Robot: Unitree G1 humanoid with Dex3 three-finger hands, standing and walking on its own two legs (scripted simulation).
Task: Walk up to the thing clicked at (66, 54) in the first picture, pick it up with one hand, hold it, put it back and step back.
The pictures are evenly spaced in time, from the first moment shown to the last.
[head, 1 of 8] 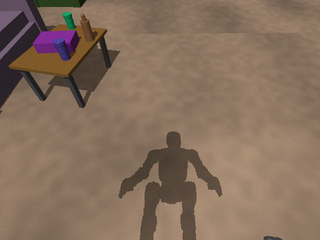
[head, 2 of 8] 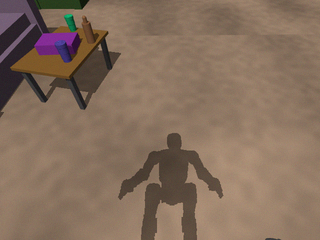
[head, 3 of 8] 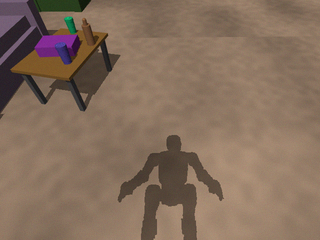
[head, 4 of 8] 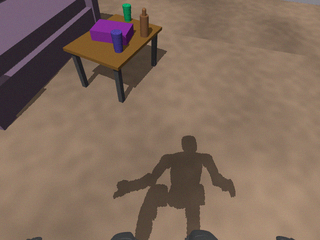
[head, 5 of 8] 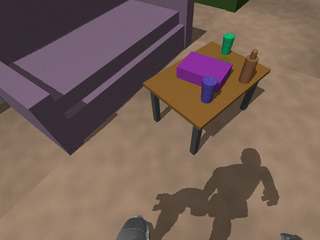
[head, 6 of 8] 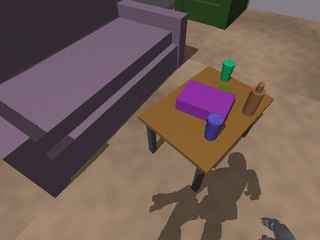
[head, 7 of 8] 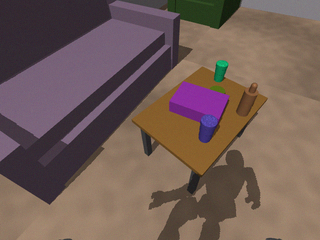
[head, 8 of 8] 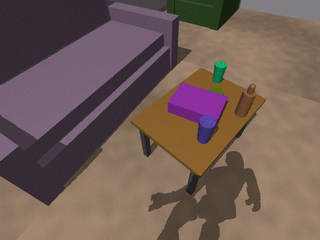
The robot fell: no
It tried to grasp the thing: no
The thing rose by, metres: 0.00
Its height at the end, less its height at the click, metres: +0.00
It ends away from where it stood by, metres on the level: 0.00
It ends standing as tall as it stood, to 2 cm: yes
